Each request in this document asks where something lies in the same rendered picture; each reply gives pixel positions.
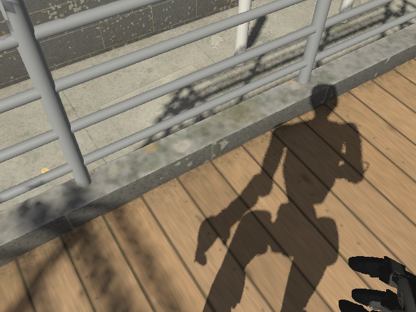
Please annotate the robot right hand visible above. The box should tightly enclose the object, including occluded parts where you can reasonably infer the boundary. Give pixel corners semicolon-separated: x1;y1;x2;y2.
339;256;416;312

